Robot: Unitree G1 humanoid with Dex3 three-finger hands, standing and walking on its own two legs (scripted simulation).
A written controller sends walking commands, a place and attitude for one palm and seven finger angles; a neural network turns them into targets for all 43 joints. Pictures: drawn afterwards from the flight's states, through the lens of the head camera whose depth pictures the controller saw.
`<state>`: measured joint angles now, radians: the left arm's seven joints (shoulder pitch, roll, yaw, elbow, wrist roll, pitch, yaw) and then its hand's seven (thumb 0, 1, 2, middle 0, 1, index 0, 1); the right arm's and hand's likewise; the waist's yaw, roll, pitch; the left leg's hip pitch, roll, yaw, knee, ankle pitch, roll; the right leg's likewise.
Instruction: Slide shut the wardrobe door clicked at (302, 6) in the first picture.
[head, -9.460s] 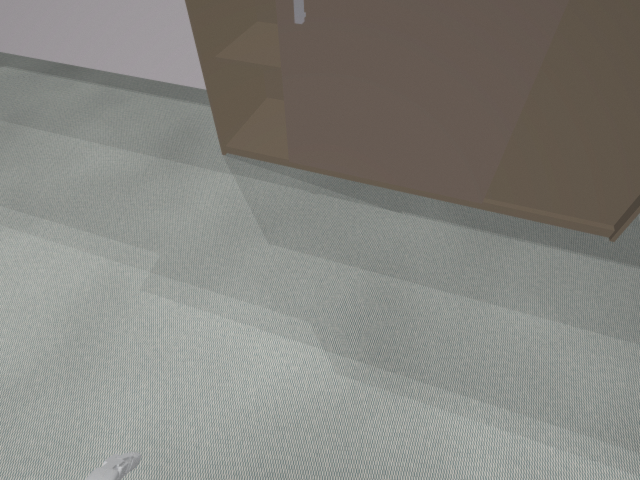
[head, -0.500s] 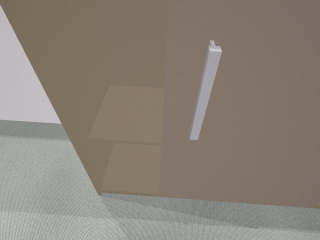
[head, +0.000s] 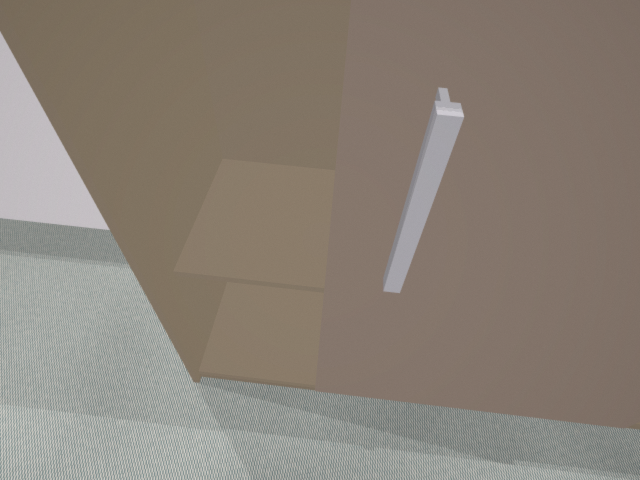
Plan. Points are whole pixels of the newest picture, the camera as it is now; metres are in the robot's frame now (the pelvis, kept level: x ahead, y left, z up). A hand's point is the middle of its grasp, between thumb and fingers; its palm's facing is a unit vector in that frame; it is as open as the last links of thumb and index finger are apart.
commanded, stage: come to a stop and stand still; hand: right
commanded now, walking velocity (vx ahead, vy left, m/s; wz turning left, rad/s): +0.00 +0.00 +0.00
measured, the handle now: (412, 206) +0.44 -0.09 +0.11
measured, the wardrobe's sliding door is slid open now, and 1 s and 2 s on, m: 0.36 0.36 0.36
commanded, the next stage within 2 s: look again from close up in 1.28 s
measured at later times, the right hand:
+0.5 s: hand out of the picture +0.02 -0.13 -0.17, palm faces +0.04 +0.98 -0.22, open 7.3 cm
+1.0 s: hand out of the picture -0.03 -0.10 -0.17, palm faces +0.05 +0.98 -0.17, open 7.3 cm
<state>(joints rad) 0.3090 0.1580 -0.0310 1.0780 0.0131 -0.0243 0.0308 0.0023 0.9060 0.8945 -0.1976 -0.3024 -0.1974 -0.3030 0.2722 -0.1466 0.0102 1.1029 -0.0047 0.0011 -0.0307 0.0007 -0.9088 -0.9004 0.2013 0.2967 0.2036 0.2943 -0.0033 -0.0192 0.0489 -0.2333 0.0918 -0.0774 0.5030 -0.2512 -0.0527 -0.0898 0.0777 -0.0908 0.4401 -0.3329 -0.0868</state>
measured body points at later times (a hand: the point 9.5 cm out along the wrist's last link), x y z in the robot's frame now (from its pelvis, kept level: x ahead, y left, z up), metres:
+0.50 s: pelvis +0.01 +0.05 +0.00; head +0.02 +0.06 +0.45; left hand +0.02 +0.27 -0.16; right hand +0.02 -0.18 -0.15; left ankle +0.01 +0.19 -0.73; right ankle -0.06 -0.06 -0.73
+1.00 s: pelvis -0.01 +0.06 +0.01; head +0.00 +0.07 +0.46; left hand -0.03 +0.27 -0.16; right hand -0.03 -0.15 -0.15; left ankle +0.01 +0.19 -0.73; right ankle -0.06 -0.06 -0.73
